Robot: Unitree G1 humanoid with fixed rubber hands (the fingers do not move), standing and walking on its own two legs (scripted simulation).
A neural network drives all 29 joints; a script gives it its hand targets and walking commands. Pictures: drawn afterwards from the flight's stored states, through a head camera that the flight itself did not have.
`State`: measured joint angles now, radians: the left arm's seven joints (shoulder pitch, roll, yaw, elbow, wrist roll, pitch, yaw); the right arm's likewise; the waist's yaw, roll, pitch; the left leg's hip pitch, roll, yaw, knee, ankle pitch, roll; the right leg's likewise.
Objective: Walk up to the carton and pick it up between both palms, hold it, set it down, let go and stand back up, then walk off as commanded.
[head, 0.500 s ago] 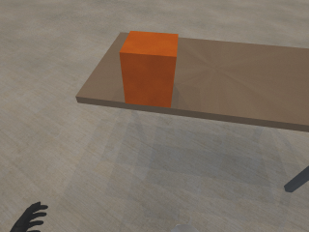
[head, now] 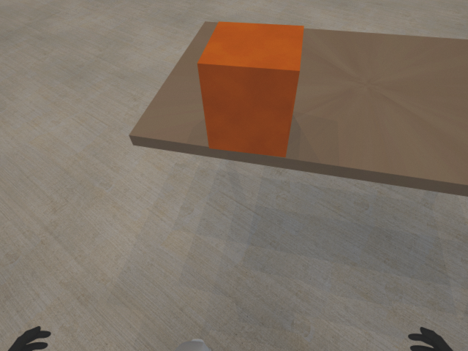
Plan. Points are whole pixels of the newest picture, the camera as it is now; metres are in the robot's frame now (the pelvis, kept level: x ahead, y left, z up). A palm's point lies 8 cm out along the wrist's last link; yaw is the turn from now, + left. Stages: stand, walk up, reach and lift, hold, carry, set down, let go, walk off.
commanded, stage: walk off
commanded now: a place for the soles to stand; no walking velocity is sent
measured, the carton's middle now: (253, 91) +0.71 -0.03 +0.04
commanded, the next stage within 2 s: stand in 0.96 s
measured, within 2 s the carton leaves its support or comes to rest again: neither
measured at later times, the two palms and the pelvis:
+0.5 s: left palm (23, 346) +0.14 +0.35 -0.04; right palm out of the picture +0.14 -0.32 -0.09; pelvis +0.05 +0.01 +0.00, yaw -2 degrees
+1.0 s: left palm (32, 341) +0.15 +0.35 -0.05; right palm out of the picture +0.13 -0.31 -0.08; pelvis +0.04 +0.01 +0.00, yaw -2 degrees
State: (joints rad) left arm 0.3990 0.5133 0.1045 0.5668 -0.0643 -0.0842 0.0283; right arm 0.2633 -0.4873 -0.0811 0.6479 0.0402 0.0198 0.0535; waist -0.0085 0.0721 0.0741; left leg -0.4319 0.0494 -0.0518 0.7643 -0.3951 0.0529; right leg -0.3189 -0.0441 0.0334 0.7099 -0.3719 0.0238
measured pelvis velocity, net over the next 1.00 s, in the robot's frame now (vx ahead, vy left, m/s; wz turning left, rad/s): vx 0.04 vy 0.01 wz -0.04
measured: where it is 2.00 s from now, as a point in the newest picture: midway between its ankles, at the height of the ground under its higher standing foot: outside the picture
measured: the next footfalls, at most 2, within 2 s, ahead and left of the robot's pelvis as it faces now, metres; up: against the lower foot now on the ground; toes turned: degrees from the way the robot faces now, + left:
right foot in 0.32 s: +0.12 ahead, -0.12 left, +0.00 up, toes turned +1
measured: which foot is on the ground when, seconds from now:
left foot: down 0.00-1.00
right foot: down 0.00-0.02, up 0.04-0.30, down 0.32-1.00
